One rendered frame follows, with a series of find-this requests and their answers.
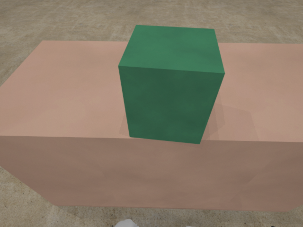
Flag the pedestal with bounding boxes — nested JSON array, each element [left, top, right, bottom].
[[0, 40, 303, 212]]

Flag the carton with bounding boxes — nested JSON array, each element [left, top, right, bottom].
[[118, 25, 225, 144]]

